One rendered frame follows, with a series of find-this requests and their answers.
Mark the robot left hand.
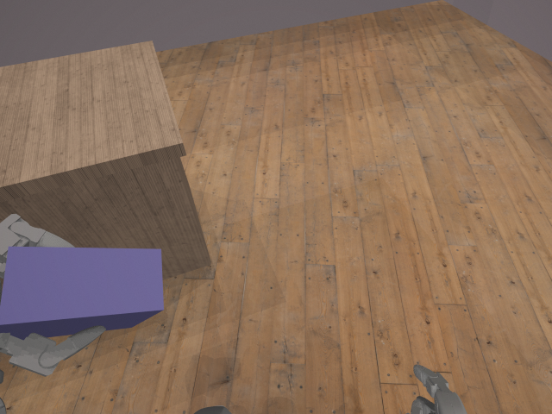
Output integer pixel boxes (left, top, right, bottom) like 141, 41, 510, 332
0, 214, 106, 377

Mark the robot right hand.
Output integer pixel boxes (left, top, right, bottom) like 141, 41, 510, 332
405, 364, 467, 414

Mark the table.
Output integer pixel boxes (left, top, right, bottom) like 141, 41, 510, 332
0, 41, 211, 291

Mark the sponge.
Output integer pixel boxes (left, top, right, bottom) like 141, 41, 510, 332
0, 247, 164, 340

